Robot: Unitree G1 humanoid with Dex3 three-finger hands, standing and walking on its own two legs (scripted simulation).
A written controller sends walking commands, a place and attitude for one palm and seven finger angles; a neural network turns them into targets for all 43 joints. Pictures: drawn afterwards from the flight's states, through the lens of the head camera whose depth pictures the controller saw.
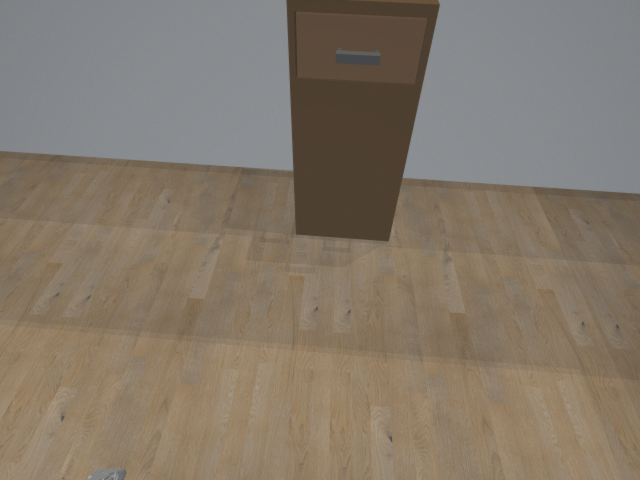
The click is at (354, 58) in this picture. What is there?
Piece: drawer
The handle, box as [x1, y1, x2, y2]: [336, 48, 380, 65]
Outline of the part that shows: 336,50 336,62 378,65 379,64 380,55 378,50 375,50 374,52 343,51 340,49 341,48 338,48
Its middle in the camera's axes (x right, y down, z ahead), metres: +0.11 -0.53 +1.11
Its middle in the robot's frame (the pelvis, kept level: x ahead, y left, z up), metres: +1.20 -0.04 +0.03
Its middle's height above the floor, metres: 0.81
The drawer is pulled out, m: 0.00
